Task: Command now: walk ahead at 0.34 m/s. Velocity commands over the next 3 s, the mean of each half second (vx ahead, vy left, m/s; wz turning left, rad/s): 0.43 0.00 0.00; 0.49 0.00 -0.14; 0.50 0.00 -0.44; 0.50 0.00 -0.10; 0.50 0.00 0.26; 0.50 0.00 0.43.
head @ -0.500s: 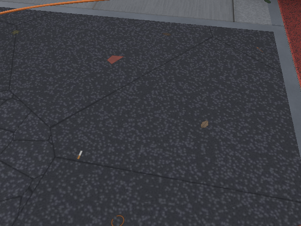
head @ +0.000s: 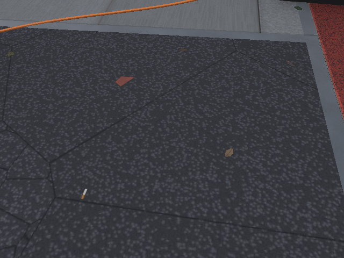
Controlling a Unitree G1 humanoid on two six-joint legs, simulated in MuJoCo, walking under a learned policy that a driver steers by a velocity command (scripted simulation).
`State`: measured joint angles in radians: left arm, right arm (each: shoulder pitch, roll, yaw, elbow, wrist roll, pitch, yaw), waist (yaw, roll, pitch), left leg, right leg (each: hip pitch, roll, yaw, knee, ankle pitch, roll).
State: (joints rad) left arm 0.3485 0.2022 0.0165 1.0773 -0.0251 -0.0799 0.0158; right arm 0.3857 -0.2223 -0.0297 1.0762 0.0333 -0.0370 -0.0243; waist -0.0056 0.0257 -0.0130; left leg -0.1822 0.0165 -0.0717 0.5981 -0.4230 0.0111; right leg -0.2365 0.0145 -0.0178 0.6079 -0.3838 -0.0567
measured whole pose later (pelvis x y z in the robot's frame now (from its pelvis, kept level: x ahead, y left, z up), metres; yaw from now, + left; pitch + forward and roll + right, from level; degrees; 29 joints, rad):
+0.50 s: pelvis +0.24 +0.04 +0.00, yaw +0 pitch +1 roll +0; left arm 0.46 0.23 0.03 1.03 -0.02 -0.09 0.01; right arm 0.02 -0.24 -0.05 0.86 0.02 -0.11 0.03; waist 0.04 -0.01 0.05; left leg -0.46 -0.03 0.06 0.59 -0.16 0.07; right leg -0.16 -0.01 0.06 1.06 -0.45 -0.02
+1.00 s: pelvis +0.54 -0.01 -0.01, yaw -6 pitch +2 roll +1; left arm 0.06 0.24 0.05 0.79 -0.02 -0.09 -0.05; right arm 0.36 -0.27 -0.05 1.01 -0.01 -0.06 -0.01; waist -0.04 0.00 0.03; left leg 0.01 0.02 0.11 0.61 -0.47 0.00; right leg -0.53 0.01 -0.05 0.59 -0.10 -0.11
